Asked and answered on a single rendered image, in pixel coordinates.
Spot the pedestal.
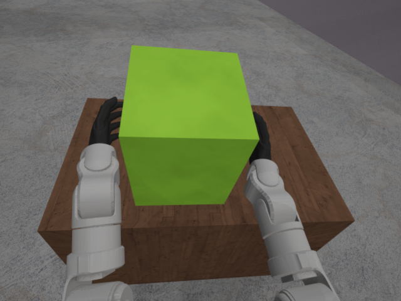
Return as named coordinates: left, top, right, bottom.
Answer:
left=37, top=98, right=355, bottom=285

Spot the right robot hand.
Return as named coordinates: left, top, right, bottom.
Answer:
left=249, top=112, right=271, bottom=165

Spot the left robot hand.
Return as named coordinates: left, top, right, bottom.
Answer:
left=88, top=97, right=123, bottom=146

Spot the robot left upper arm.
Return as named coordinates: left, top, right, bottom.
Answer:
left=66, top=281, right=133, bottom=301

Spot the right robot forearm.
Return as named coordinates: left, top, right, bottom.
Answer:
left=244, top=159, right=340, bottom=301

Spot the carton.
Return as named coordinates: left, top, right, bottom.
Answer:
left=118, top=45, right=259, bottom=206

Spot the left robot forearm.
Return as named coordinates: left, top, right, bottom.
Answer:
left=62, top=144, right=125, bottom=301

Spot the robot right upper arm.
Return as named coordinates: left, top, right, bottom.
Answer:
left=274, top=283, right=338, bottom=301

